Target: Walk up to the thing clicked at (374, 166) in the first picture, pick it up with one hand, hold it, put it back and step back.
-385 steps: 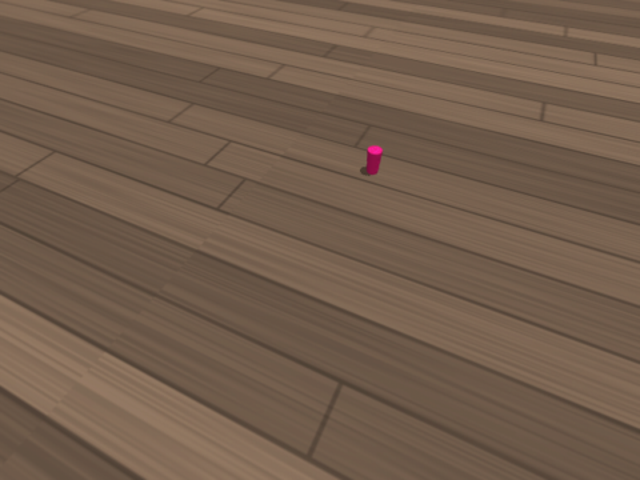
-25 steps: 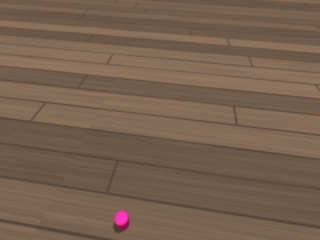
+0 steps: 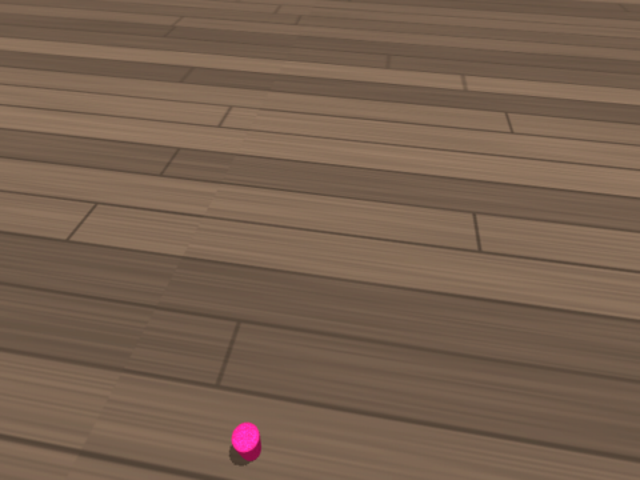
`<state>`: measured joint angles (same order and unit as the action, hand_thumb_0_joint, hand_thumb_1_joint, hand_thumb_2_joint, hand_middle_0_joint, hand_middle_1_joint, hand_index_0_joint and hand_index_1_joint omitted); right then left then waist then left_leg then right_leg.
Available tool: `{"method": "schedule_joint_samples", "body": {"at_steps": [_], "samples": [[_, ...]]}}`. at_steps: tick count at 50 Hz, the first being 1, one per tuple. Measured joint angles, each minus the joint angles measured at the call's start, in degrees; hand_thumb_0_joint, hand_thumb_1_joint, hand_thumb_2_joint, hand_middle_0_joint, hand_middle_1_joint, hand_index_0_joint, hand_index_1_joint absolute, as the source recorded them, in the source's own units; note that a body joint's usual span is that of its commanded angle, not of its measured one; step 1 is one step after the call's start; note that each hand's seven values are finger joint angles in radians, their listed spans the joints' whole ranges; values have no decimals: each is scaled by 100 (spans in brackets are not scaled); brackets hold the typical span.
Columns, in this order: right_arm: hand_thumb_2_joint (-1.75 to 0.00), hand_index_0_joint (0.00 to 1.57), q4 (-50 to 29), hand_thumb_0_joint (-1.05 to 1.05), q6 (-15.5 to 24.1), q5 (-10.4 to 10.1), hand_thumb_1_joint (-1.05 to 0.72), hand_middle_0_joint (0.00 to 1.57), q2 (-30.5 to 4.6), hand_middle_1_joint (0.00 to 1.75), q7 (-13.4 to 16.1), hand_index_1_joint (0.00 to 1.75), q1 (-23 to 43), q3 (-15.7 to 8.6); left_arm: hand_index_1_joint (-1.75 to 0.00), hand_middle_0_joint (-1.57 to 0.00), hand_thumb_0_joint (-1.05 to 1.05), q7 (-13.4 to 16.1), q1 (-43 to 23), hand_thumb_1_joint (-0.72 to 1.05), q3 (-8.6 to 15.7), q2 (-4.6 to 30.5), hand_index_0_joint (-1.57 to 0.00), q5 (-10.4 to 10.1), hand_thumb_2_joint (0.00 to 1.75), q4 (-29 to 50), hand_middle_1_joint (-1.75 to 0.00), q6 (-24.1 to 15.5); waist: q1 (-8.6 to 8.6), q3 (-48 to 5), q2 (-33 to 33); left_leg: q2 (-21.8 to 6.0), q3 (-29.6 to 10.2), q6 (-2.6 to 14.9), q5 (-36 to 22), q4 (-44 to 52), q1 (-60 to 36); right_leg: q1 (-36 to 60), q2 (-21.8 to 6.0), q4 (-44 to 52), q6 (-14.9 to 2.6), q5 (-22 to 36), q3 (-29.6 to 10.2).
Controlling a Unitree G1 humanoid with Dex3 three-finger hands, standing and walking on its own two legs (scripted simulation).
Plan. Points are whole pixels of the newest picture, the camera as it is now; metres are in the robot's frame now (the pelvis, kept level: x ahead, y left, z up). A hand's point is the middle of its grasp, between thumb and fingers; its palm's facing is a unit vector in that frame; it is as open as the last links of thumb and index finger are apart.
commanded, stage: stand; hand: left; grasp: from the side
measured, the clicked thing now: (248, 443) +0.36 +0.20 -0.72
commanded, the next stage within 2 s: go down in 0.72 s
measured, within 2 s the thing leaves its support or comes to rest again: neither
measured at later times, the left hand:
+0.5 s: hand out of the picture +0.08 +0.25 -0.16, palm faces -0.03 -0.94 -0.34, open 7.4 cm
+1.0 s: hand out of the picture +0.14 +0.25 -0.16, palm faces +0.05 -0.95 -0.32, open 9.6 cm
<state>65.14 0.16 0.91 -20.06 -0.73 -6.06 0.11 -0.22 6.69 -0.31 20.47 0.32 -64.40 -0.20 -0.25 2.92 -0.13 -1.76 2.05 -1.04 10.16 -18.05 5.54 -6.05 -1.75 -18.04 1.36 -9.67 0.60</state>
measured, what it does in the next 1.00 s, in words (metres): stands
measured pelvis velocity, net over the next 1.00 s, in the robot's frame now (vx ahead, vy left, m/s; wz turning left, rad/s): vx -0.01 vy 0.00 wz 0.02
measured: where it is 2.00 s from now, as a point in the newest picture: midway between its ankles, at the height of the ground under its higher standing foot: outside the picture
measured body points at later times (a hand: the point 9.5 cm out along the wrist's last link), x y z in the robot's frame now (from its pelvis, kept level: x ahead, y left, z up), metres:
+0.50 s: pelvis +0.00 +0.00 +0.00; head +0.01 +0.00 +0.45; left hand +0.08 +0.30 -0.13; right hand +0.07 -0.30 -0.13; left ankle +0.00 +0.13 -0.75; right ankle +0.00 -0.13 -0.75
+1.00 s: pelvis -0.01 +0.00 -0.01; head +0.04 +0.01 +0.43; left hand +0.13 +0.30 -0.14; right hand +0.09 -0.28 -0.14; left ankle +0.00 +0.13 -0.75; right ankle +0.00 -0.13 -0.75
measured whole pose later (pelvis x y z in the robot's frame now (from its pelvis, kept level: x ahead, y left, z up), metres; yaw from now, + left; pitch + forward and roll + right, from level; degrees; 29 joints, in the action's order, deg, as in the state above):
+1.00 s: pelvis -0.01 +0.00 -0.01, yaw +1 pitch +3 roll +0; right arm 50.2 2.5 -1.8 -16.5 1.5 -10.9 -0.3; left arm -0.7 -2.2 6.6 19.0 1.7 -62.0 -1.4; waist -1.1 2.5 -0.4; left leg -1.9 0.4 -1.0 13.9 -29.1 18.7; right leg -18.1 -1.8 -28.0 1.1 -13.4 1.9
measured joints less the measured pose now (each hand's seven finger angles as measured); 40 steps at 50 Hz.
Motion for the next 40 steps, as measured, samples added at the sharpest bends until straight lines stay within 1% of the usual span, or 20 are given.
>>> {"method": "schedule_joint_samples", "body": {"at_steps": [40], "samples": [[-90,20,-10,0,-15,-2,-91,20,15,30,2,30,-62,-14,-30,-20,1,12,39,91,8,-2,-20,3,89,40,-30,-7,-12,-11,-9,-13,-21,-12,33,-6,-15,28,12,7,-13,-33,21]]}}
